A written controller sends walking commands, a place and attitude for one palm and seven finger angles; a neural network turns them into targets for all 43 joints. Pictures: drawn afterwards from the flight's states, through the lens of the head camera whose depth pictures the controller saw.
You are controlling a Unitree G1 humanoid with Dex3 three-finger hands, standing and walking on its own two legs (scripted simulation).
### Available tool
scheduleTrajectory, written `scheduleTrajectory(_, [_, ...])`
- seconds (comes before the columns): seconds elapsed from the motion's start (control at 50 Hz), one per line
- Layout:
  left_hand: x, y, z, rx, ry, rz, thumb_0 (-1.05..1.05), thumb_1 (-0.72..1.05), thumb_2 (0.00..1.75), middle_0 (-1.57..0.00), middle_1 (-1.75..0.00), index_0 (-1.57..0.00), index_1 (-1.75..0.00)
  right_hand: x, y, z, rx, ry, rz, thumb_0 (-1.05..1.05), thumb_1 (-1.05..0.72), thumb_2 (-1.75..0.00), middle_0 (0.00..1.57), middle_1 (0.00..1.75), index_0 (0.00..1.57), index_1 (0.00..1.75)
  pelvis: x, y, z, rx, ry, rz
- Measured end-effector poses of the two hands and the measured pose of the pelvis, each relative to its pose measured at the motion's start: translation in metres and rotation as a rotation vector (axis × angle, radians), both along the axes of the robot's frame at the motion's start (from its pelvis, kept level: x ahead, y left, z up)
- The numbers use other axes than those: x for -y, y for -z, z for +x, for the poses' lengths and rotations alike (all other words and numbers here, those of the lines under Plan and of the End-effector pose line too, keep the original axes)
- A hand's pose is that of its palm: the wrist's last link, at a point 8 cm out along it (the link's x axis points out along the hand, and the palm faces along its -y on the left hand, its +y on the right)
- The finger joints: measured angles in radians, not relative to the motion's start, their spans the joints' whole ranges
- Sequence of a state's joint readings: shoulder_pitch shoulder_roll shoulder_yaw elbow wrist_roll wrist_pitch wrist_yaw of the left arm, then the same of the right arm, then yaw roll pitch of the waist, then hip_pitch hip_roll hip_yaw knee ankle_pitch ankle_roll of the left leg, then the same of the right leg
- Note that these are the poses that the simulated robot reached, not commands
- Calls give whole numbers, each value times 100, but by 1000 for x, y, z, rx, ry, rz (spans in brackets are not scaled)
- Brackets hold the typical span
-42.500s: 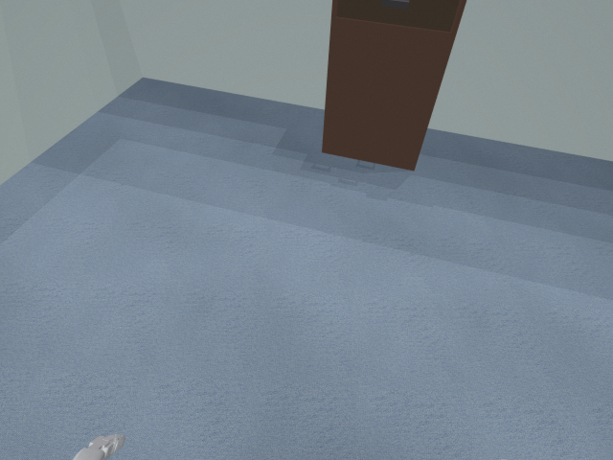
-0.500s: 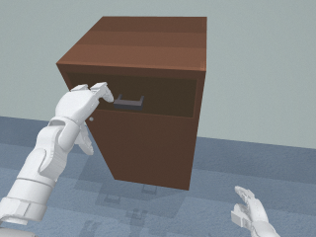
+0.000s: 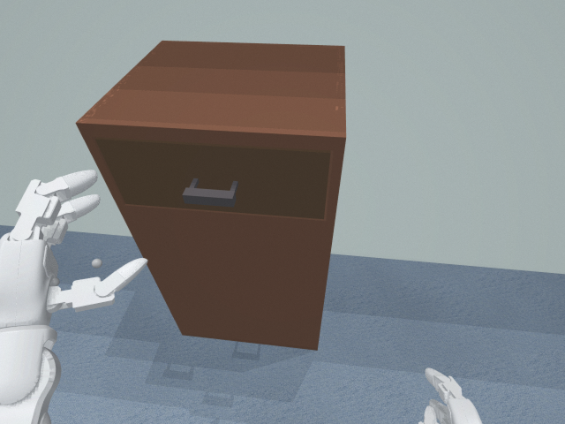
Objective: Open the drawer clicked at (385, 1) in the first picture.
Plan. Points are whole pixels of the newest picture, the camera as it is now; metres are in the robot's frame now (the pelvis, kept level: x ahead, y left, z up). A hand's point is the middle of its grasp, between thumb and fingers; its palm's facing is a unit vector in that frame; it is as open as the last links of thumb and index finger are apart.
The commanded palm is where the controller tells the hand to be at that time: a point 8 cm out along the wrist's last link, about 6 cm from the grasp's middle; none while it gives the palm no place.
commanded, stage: draw the hand back to the body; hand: left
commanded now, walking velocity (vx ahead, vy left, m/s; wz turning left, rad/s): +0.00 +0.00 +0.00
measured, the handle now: (212, 190) +0.53 +0.21 +0.01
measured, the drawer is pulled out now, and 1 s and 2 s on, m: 0.00 0.00 0.00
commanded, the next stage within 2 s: step back with the hand held close in 0.46 s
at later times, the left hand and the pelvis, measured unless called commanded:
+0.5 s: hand (43, 330) +0.15 +0.24 +0.19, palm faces +0.48 -0.81 -0.35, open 7.6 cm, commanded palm +0.10 +0.28 +0.20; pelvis -0.03 -0.01 +0.00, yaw +1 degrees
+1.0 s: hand (19, 372) +0.11 +0.24 +0.18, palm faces +0.40 -0.79 -0.47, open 7.5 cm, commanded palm +0.05 +0.29 +0.20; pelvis -0.07 +0.01 -0.02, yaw +1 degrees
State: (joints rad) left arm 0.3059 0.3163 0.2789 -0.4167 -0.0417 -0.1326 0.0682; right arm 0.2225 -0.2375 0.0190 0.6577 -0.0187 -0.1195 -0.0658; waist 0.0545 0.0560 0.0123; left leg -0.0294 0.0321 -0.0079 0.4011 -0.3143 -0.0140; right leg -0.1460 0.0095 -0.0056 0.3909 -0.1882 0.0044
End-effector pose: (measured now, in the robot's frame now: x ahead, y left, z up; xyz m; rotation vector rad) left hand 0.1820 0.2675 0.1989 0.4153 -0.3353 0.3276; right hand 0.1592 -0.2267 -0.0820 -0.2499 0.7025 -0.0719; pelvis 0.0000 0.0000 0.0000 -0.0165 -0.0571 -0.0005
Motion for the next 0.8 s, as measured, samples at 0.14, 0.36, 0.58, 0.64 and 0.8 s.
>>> scheduleTrajectory(0.14, [-4,1,-39,-38,-48,47,0,38,68,-25,-63,-24,-62,-3,-10,9,80,-13,9,1,-91,-90,20,30,20,30,2,1,-6,6,-1,1])
scheduleTrajectory(0.36, [-10,0,-78,-2,-132,31,1,74,84,-22,-40,-22,-39,-24,-18,14,155,-84,28,1,-91,-90,20,30,20,30,5,3,-23,38,-23,1])
scheduleTrajectory(0.58, [-5,-2,-82,13,-105,36,2,87,89,-21,-32,-21,-31,-24,-13,-8,141,-79,34,1,-91,-90,20,30,21,30,6,3,-30,53,-19,7])
scheduleTrajectory(0.64, [-9,-5,-81,20,-112,78,2,88,89,-21,-31,-21,-30,-18,-11,-15,111,-65,19,1,-91,-90,21,30,21,30,5,4,-33,21,-23,0])
scheduleTrajectory(0.8, [-14,16,-73,-53,-61,100,1,88,90,-21,-31,-21,-30,8,-6,-52,-6,45,-70,1,-91,-90,20,30,21,30,-6,8,-48,-55,-23,5])
